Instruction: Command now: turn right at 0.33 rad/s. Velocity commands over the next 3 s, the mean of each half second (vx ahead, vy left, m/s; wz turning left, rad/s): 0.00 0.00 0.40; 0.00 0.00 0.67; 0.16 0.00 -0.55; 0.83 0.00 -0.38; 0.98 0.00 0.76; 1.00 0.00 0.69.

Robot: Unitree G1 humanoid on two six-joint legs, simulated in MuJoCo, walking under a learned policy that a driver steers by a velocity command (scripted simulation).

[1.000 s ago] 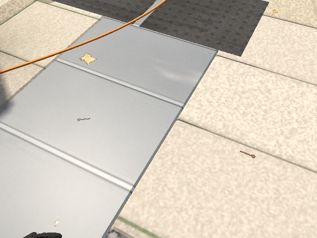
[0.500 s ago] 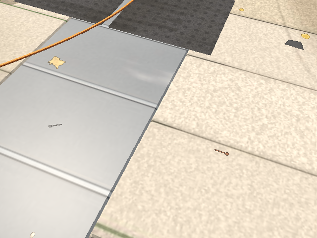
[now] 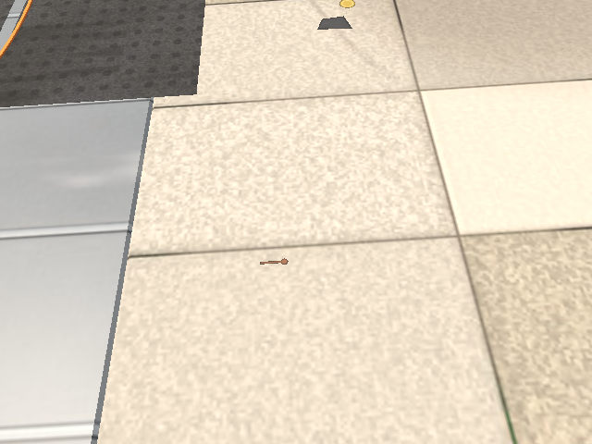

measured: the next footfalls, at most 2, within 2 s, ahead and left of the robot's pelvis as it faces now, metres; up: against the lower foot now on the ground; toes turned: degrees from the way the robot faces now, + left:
left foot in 0.14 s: +0.07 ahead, +0.15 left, +0.00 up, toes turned +0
right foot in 0.44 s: +0.07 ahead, -0.10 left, +0.00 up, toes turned +21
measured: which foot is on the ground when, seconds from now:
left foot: up 0.00-0.12, down 0.14-0.44, up 0.46-0.92, down 0.94-1.00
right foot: down 0.00-0.18, up 0.20-0.42, down 0.44-0.96, up 0.98-1.00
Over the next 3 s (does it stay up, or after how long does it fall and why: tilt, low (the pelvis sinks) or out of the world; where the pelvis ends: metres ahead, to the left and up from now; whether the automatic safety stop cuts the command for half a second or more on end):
stays up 1.22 0.37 -0.01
